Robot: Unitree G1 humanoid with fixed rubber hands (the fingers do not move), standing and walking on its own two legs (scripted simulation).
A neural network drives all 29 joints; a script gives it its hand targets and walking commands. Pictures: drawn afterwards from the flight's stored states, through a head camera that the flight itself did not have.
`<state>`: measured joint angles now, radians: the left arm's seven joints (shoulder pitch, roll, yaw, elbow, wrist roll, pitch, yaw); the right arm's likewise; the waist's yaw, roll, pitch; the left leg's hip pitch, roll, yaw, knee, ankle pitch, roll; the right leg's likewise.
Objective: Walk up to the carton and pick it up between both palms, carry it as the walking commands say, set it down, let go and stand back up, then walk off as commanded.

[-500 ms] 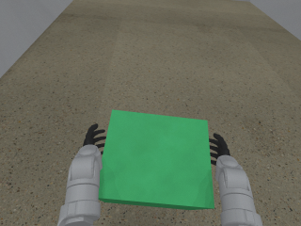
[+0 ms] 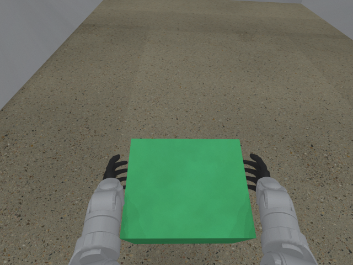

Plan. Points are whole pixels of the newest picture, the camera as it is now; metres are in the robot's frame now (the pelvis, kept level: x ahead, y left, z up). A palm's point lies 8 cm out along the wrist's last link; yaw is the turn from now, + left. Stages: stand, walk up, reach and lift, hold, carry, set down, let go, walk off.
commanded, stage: set down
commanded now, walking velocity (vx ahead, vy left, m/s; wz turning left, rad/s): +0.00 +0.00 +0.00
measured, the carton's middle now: (184, 194) +0.33 -0.01 -0.08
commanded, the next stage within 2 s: none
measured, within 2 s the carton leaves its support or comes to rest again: neither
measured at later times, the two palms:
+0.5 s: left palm (118, 190) +0.33 +0.18 -0.08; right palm (247, 194) +0.35 -0.19 -0.09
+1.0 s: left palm (116, 205) +0.34 +0.21 -0.19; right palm (229, 203) +0.37 -0.16 -0.19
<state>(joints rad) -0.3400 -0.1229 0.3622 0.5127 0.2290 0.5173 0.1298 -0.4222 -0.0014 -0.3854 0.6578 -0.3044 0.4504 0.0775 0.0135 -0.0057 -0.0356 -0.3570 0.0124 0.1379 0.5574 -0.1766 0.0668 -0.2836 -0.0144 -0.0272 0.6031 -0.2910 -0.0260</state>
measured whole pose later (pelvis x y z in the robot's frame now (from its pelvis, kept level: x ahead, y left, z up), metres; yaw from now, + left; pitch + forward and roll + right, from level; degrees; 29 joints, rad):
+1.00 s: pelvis -0.06 -0.02 -0.10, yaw +1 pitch +33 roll +1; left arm -0.69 0.09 0.38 0.51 0.13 0.28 0.01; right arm -0.73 0.02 -0.35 0.52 -0.16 0.27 -0.11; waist 0.04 -0.03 0.02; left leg -1.40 0.02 0.09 0.98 -0.15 0.05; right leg -1.36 -0.01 -0.03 1.12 -0.33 -0.02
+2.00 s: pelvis -0.10 -0.03 -0.25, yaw +2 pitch +28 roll +0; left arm -1.18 0.23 0.34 0.38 0.00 0.47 0.13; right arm -1.12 -0.09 -0.38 0.32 0.00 0.42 -0.20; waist 0.00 -0.03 0.53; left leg -1.81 0.02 0.07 1.61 -0.29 0.06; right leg -1.74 0.00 -0.03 1.75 -0.50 -0.03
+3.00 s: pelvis -0.08 -0.02 -0.36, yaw +2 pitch +34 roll +0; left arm -1.52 0.46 0.15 0.94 -0.14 0.29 0.13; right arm -1.48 -0.27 -0.29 0.84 0.10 0.30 -0.17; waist 0.00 -0.04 0.53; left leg -2.20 0.02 0.07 1.98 -0.37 0.07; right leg -2.10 0.01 -0.03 2.13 -0.62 -0.03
